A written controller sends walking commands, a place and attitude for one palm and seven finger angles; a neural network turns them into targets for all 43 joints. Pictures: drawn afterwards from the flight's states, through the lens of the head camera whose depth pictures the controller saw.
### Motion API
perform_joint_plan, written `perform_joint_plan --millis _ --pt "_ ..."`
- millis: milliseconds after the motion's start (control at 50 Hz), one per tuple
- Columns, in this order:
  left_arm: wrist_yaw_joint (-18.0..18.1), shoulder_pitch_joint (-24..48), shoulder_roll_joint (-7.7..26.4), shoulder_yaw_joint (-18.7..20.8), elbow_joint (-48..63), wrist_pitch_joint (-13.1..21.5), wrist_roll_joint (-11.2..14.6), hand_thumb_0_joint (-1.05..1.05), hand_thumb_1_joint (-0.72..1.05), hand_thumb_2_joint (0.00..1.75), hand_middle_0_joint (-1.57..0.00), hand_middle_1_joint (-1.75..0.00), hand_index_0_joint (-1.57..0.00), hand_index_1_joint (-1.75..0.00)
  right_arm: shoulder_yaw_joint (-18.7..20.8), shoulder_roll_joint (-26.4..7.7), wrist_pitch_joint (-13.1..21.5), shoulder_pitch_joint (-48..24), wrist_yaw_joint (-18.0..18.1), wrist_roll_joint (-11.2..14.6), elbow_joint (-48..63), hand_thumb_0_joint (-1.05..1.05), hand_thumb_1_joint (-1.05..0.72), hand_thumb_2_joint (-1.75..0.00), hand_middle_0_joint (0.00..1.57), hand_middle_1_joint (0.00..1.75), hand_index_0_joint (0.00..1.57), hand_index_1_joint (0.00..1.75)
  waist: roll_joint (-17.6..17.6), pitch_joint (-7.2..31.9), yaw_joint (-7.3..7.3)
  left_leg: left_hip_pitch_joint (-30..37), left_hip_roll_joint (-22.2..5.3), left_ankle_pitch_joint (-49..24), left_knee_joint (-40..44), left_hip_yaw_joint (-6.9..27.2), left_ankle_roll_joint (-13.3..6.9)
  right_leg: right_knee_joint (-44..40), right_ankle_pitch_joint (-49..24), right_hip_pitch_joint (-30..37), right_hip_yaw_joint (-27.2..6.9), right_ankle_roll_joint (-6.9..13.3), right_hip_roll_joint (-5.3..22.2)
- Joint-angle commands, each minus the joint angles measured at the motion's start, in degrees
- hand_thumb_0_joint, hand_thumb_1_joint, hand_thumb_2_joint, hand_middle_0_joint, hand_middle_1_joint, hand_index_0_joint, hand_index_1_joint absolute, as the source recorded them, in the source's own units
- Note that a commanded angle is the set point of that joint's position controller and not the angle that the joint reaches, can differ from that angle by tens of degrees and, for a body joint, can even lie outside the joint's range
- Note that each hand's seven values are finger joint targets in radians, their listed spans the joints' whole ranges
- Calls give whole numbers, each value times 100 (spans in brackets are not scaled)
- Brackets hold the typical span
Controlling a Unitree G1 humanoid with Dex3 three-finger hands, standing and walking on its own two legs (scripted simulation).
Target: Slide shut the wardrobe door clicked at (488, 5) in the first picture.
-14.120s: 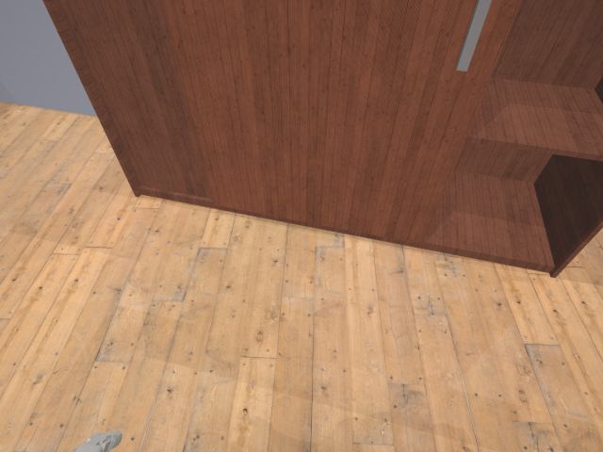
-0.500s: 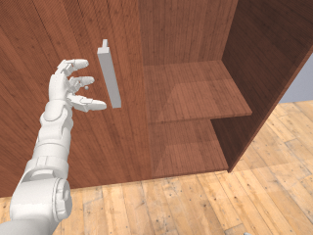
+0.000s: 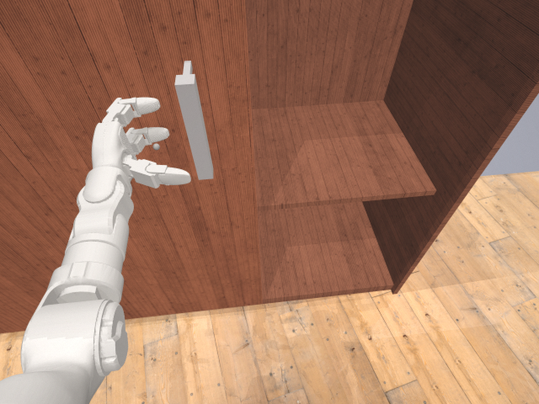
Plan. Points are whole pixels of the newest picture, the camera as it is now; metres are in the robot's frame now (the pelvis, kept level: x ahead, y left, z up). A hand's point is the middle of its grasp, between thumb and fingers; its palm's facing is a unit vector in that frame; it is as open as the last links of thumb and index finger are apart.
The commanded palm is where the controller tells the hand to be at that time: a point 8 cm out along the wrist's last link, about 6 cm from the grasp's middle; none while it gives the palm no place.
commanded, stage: feel for the door with the fingertips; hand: left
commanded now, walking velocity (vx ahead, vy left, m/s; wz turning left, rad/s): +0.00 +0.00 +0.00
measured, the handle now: (197, 123) +0.51 +0.12 +0.15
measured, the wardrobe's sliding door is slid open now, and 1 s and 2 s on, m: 0.52 0.52 0.52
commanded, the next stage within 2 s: slide the fingers in behind the handle in 0.76 s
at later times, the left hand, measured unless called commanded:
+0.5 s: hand (173, 140) +0.46 +0.15 +0.16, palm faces +0.13 -0.99 +0.00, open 14.0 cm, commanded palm +0.44 +0.20 +0.15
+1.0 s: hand (172, 134) +0.47 +0.15 +0.16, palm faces +0.12 -0.99 +0.01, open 13.6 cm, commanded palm +0.45 +0.20 +0.15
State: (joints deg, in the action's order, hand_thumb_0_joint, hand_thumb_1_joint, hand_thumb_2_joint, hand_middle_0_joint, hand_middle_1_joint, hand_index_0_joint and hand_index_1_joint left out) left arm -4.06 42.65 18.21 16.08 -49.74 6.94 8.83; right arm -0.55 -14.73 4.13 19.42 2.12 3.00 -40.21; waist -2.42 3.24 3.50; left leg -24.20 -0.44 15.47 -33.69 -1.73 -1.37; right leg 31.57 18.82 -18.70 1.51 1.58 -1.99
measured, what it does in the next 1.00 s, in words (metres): stands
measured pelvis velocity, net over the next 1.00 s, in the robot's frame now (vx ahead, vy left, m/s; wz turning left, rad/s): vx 0.00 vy -0.01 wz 0.00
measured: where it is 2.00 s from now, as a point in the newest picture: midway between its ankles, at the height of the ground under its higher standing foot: outside the picture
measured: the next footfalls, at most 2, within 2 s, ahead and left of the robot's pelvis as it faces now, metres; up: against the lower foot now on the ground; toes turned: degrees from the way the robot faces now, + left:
none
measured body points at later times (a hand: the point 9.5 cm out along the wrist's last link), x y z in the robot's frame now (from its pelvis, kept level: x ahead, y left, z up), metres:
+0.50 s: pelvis +0.00 -0.01 +0.00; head +0.03 -0.02 +0.45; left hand +0.45 +0.20 +0.16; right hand +0.07 -0.26 -0.12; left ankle +0.01 +0.10 -0.73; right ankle -0.03 -0.10 -0.73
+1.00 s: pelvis +0.00 -0.01 +0.00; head +0.04 -0.02 +0.45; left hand +0.46 +0.20 +0.16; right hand +0.04 -0.27 -0.13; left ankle +0.01 +0.10 -0.73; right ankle -0.03 -0.10 -0.73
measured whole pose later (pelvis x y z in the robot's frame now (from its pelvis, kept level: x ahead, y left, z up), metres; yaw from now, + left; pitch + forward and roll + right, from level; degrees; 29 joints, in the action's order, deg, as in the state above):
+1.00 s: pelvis +0.00 -0.01 +0.00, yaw +0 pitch +8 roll -1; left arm -2.2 51.0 18.7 16.9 -59.5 10.0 6.8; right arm -0.1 -15.0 3.4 21.3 1.1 2.1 -41.8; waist -2.6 3.5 4.7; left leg -27.3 -0.9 15.3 -34.8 -1.1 -0.8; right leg 32.9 18.9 -21.8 2.0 2.1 -2.5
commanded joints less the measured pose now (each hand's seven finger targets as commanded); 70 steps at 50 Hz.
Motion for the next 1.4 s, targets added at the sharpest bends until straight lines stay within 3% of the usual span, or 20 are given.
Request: perform_joint_plan --millis 0,160,180,260,300,340,480,520,560,660,840,880,900,1000,1060,1160,1180,1220,1320,1380 --pt "80 2795 973 33 1303 448 47 0 -50 30 -30 -120 -30 -120 279 -776 234 117 28 -21 534 0 -90 -90 20 30 20 30 0 1818 85 1710 -32 -1611 143 255 -88 -367 -1865 -210 -36 -58 -41" --pt "419 2821 966 101 1484 411 -84 0 -50 30 -30 -120 -30 -120 284 -758 220 127 -27 -70 529 0 -90 -90 20 30 20 30 143 1826 8 1523 -24 -1644 171 216 -89 -332 -1948 -19 -23 -57 -29" --pt "445 2816 782 -27 1550 418 -103 0 -50 30 -30 -120 -30 -120 279 -727 227 92 -45 -63 567 0 -90 -90 20 30 20 30 95 1861 39 1615 -30 -1725 170 207 -90 -309 -2026 -64 -25 -62 -45" --pt "549 2771 1098 223 1640 473 -181 0 -50 30 -30 -120 -30 -120 299 -743 204 130 -39 -96 544 0 -90 -90 20 30 20 30 165 2019 -30 1582 -23 -1874 140 173 -93 -278 -2227 159 -54 -61 -29" --pt "543 2770 915 111 1532 429 -184 0 -50 30 -30 -120 -30 -120 282 -708 196 114 -49 -91 559 0 -90 -90 20 30 20 30 212 1864 27 1546 -18 -1809 164 144 -102 -310 -2245 94 -48 -81 -39" --pt "518 2722 1132 277 1341 369 -167 0 -50 30 -30 -120 -30 -120 283 -746 171 138 -19 -80 555 0 -90 -90 20 30 20 30 428 1771 31 1375 -12 -1632 185 101 -120 -352 -2228 166 -81 -105 -32" --pt "334 3071 835 -17 1136 459 -107 0 -50 30 -30 -120 -30 -120 281 -734 173 182 -8 -62 511 0 -90 -90 20 30 20 30 145 1785 149 1484 12 -1552 136 108 -125 -393 -2162 -3 -119 -92 -26" --pt "297 3360 890 -29 1011 481 -95 0 -50 30 -30 -120 -30 -120 286 -746 178 249 -2 -63 437 0 -90 -90 20 30 20 30 238 1743 234 1448 21 -1499 117 139 -131 -401 -2129 -64 -124 -108 -20" --pt "307 3211 1136 199 849 495 -117 0 -50 30 -30 -120 -30 -120 300 -786 152 302 0 -90 420 0 -90 -90 20 30 20 30 265 1799 138 1352 36 -1538 109 120 -139 -385 -2196 65 -128 -97 -1" --pt "268 3317 1142 159 720 586 -135 0 -50 30 -30 -120 -30 -120 295 -779 125 336 -14 -84 421 0 -90 -90 20 30 20 30 255 1829 161 1288 40 -1523 89 122 -140 -358 -2203 67 -135 -98 4" --pt "263 3987 1209 113 328 646 -193 0 -50 30 -30 -120 -30 -120 292 -812 113 483 -6 -93 315 0 -90 -90 20 30 20 30 265 1724 379 1207 32 -1265 48 139 -164 -377 -1951 -250 -168 -145 -11" --pt "250 3913 1167 124 303 669 -204 0 -50 30 -30 -120 -30 -120 292 -804 116 508 -27 -103 327 0 -90 -90 20 30 20 30 55 1881 330 1311 42 -1329 23 150 -154 -345 -1931 -282 -163 -120 -19" --pt "243 3882 1243 192 288 672 -189 0 -50 30 -30 -120 -30 -120 301 -816 113 542 -21 -109 321 0 -90 -90 20 30 20 30 255 1932 335 1278 32 -1352 6 171 -158 -332 -1951 -238 -152 -131 -23" --pt "202 3723 1015 45 384 715 -132 0 -50 30 -30 -120 -30 -120 287 -803 128 492 -54 -97 394 0 -90 -90 20 30 20 30 125 1840 302 1293 17 -1240 38 174 -146 -336 -1778 -348 -120 -116 -39" --pt "220 3469 1276 275 301 684 -131 0 -50 30 -30 -120 -30 -120 293 -837 109 515 -45 -105 424 0 -90 -90 20 30 20 30 368 1816 210 1119 14 -1198 60 173 -157 -325 -1760 -178 -109 -111 -34" --pt "219 3302 1013 75 394 593 -142 0 -50 30 -30 -120 -30 -120 279 -807 121 472 -56 -84 489 0 -90 -90 20 30 20 30 239 1695 215 1170 7 -1136 71 162 -150 -348 -1641 -294 -86 -99 -38" --pt "240 3254 1134 184 489 585 -139 0 -50 30 -30 -120 -30 -120 286 -812 126 441 -55 -66 512 0 -90 -90 20 30 20 30 242 1732 177 1181 -5 -1123 80 168 -144 -336 -1620 -304 -92 -105 -51" --pt "255 3254 899 45 789 579 -107 0 -50 30 -30 -120 -30 -120 296 -781 158 415 -69 -76 557 0 -90 -90 20 30 20 30 134 1931 162 1366 -10 -1318 74 173 -131 -297 -1756 -270 -64 -92 -66" --pt "430 3650 931 5 866 594 -149 0 -50 30 -30 -120 -30 -120 282 -781 170 396 -48 -80 468 0 -90 -90 20 30 20 30 188 1700 292 1362 -47 -1220 81 229 -115 -316 -1572 -454 -51 -104 -69" --pt "556 3831 1042 125 1037 709 -222 0 -50 30 -30 -120 -30 -120 303 -783 212 432 -55 -123 428 0 -90 -90 20 30 20 30 43 2066 260 1596 -49 -1444 23 252 -108 -238 -1697 -431 -58 -93 -73"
